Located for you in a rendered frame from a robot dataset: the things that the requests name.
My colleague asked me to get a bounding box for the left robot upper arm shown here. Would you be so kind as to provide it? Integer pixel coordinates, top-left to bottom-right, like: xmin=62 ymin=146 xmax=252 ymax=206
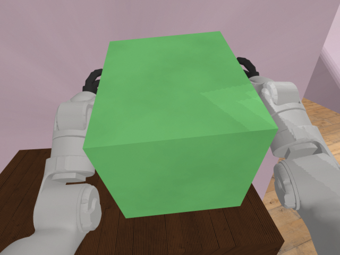
xmin=0 ymin=183 xmax=101 ymax=255

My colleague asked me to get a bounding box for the pedestal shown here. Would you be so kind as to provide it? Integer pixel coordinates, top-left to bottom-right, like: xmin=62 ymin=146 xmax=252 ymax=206
xmin=0 ymin=148 xmax=285 ymax=255

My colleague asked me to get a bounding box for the left robot hand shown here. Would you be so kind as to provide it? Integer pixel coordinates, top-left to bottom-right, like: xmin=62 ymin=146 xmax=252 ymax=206
xmin=82 ymin=69 xmax=103 ymax=94

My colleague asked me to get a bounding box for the carton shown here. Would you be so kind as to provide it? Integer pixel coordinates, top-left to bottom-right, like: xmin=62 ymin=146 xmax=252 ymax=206
xmin=82 ymin=31 xmax=278 ymax=218

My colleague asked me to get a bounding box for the right robot forearm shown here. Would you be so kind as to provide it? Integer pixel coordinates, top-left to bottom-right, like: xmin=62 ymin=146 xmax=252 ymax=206
xmin=249 ymin=76 xmax=340 ymax=170

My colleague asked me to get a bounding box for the right robot upper arm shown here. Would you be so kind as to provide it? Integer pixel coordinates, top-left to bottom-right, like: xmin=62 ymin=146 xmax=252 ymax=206
xmin=274 ymin=153 xmax=340 ymax=255

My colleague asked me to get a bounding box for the right robot hand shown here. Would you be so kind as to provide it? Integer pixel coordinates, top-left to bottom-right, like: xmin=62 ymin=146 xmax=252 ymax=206
xmin=237 ymin=57 xmax=259 ymax=78

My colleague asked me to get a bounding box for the left robot forearm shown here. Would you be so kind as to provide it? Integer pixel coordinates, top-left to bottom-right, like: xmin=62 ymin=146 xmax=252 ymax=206
xmin=33 ymin=91 xmax=96 ymax=227

